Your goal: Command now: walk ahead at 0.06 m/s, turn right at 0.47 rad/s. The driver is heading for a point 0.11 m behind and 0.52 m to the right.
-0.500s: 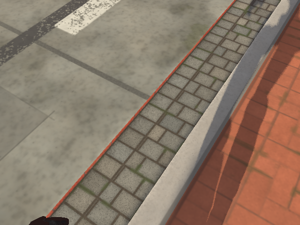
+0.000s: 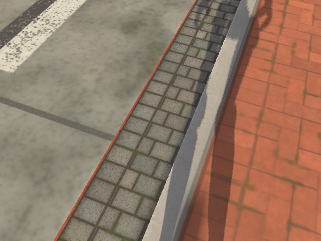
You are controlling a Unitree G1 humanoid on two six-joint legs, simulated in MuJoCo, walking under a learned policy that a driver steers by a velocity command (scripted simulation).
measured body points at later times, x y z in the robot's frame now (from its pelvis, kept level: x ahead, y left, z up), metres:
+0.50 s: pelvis +0.01 -0.03 +0.02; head +0.01 -0.05 +0.47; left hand +0.15 +0.20 -0.10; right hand +0.08 -0.29 -0.12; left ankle +0.08 +0.08 -0.72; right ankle +0.00 -0.13 -0.72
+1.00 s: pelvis +0.12 -0.04 +0.02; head +0.13 -0.03 +0.47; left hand +0.35 +0.17 -0.09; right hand +0.03 -0.31 -0.10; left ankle +0.07 +0.08 -0.72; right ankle +0.12 -0.18 -0.64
